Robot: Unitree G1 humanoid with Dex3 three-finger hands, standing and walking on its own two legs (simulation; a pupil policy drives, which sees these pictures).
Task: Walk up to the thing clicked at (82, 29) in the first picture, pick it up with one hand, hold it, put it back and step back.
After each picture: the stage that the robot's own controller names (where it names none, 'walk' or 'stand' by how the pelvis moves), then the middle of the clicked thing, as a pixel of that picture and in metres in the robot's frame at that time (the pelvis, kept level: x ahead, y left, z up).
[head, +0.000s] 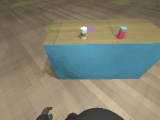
stand; (83, 33) +0.84 +0.12 +0.04
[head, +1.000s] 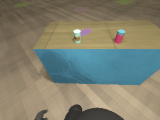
walk; (77, 36) +0.73 +0.19 +0.06
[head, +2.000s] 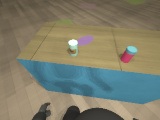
stand; (73, 48) +0.51 +0.17 +0.07
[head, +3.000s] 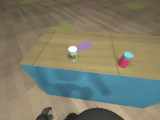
stand; (73, 54) +0.50 +0.17 +0.04
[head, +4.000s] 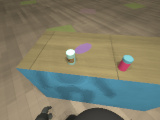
stand; (71, 57) +0.47 +0.18 +0.04
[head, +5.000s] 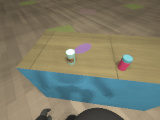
stand; (71, 57) +0.47 +0.18 +0.04
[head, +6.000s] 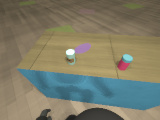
stand; (71, 57) +0.47 +0.18 +0.04
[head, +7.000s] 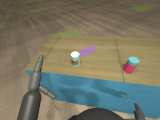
rise first; (75, 59) +0.46 +0.18 +0.05
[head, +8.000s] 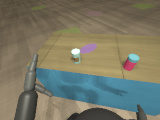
go down; (76, 56) +0.48 +0.18 +0.05
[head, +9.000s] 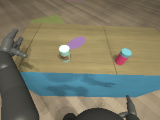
go down; (65, 54) +0.46 +0.17 +0.06
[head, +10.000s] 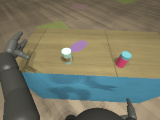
approach; (67, 56) +0.46 +0.17 +0.05
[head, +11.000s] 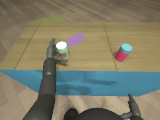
close; (62, 51) +0.47 +0.19 +0.08
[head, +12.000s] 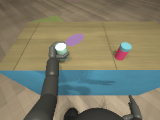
lift; (62, 52) +0.45 +0.19 +0.09
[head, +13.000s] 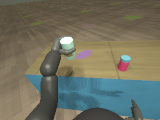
lift; (68, 49) +0.35 +0.15 +0.27
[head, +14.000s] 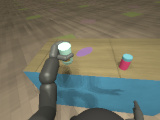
hold; (66, 54) +0.34 +0.17 +0.23
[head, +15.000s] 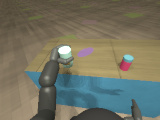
hold; (66, 57) +0.33 +0.17 +0.21
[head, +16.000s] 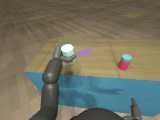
crouch; (68, 55) +0.34 +0.15 +0.22
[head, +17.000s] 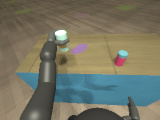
crouch; (62, 41) +0.45 +0.19 +0.23
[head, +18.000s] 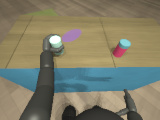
lower; (57, 46) +0.49 +0.20 +0.09
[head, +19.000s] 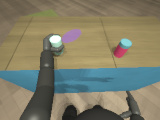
lower; (57, 45) +0.49 +0.20 +0.10
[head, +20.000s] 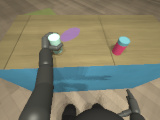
lower; (56, 44) +0.50 +0.20 +0.10
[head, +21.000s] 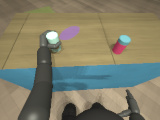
lower; (54, 42) +0.51 +0.21 +0.10
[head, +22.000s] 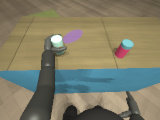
open; (58, 45) +0.49 +0.20 +0.10
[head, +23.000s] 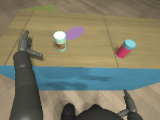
sink last; (60, 42) +0.50 +0.19 +0.10
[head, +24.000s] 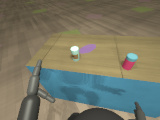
sink last; (75, 54) +0.51 +0.19 +0.06
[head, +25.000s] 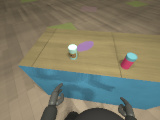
stand; (73, 52) +0.50 +0.18 +0.05
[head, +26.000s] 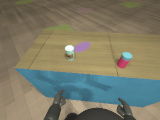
stand; (70, 53) +0.50 +0.19 +0.05
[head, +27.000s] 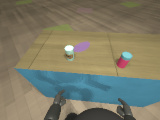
stand; (69, 53) +0.50 +0.20 +0.05
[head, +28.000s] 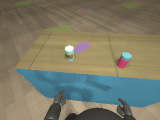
stand; (70, 53) +0.50 +0.20 +0.05
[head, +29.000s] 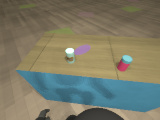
walk; (70, 56) +0.49 +0.19 +0.05
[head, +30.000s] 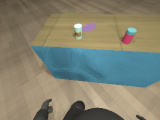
walk; (78, 31) +0.70 +0.16 +0.06
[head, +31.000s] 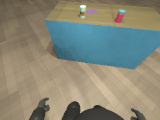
walk; (82, 12) +1.08 +0.17 +0.07
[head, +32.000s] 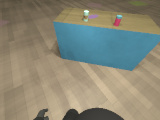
stand; (86, 16) +1.21 +0.15 +0.06
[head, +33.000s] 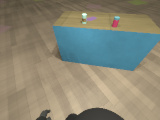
stand; (84, 18) +1.21 +0.15 +0.04
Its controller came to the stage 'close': yes
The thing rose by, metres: 0.21
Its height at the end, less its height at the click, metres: +0.00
